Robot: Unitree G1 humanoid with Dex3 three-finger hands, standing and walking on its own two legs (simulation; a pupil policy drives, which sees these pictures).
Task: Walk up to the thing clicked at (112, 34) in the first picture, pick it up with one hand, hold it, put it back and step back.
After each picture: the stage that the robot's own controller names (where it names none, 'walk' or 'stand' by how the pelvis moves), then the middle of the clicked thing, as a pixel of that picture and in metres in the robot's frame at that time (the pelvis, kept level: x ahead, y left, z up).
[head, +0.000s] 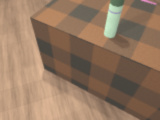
stand; (113, 17) +0.77 -0.19 -0.04
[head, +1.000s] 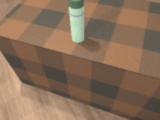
walk; (77, 20) +0.69 +0.06 -0.01
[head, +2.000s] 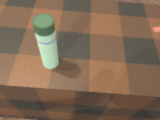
rise first; (47, 45) +0.47 +0.14 +0.00
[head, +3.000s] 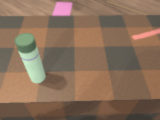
stand; (32, 61) +0.46 +0.21 -0.03
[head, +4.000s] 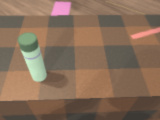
stand; (34, 59) +0.47 +0.20 -0.04
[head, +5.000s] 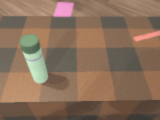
stand; (35, 61) +0.46 +0.20 -0.04
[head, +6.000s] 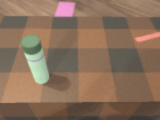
stand; (37, 62) +0.46 +0.19 -0.04
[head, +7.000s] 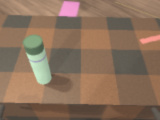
rise first; (39, 62) +0.45 +0.19 -0.04
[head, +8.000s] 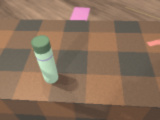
go down; (46, 61) +0.47 +0.18 -0.04
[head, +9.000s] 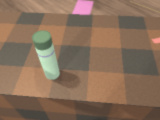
go down; (47, 57) +0.47 +0.18 -0.03
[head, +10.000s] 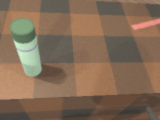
go down; (28, 51) +0.45 +0.17 +0.01
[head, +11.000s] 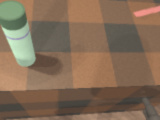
close in; (20, 39) +0.46 +0.17 +0.03
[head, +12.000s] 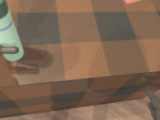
close; (3, 31) +0.48 +0.19 +0.05
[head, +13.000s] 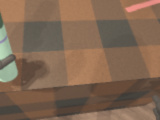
lift; out of the picture +0.43 +0.22 +0.05
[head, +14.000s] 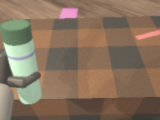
lift; (24, 66) +0.32 +0.17 +0.15
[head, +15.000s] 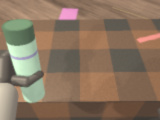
hold; (27, 65) +0.32 +0.16 +0.14
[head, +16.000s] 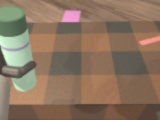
hold; (18, 55) +0.33 +0.18 +0.18
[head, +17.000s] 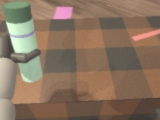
crouch; (25, 45) +0.40 +0.17 +0.15
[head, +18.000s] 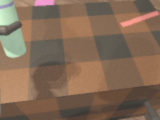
lower; (5, 18) +0.49 +0.18 +0.15
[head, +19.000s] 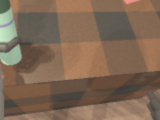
lower; (3, 31) +0.48 +0.19 +0.05
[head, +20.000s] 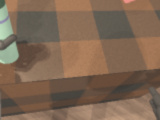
lower; out of the picture +0.48 +0.20 +0.06
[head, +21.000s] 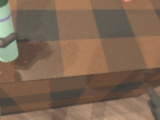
lower; (0, 27) +0.49 +0.19 +0.06
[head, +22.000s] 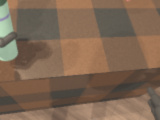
lower; out of the picture +0.49 +0.19 +0.06
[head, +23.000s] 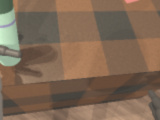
withdraw; (4, 32) +0.47 +0.18 +0.06
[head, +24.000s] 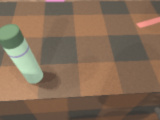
sink last; (23, 58) +0.43 +0.20 +0.02
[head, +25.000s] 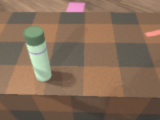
stand; (39, 56) +0.46 +0.20 +0.01
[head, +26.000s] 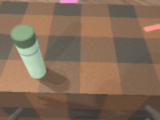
stand; (31, 55) +0.43 +0.20 +0.03
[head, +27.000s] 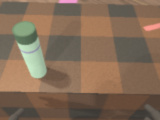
stand; (32, 53) +0.44 +0.19 +0.03
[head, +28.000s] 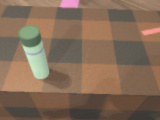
stand; (36, 55) +0.45 +0.19 +0.00
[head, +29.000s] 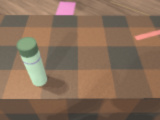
walk; (34, 64) +0.45 +0.20 -0.04
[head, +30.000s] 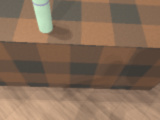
walk; (42, 9) +0.67 +0.19 -0.02
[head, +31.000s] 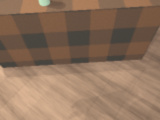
walk; out of the picture +0.98 +0.28 -0.02
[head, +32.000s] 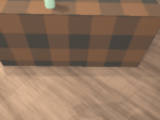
stand; out of the picture +1.05 +0.21 -0.03
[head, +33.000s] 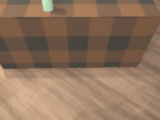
stand; out of the picture +1.06 +0.22 -0.04
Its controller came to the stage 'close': yes
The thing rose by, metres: 0.22
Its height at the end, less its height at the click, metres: +0.00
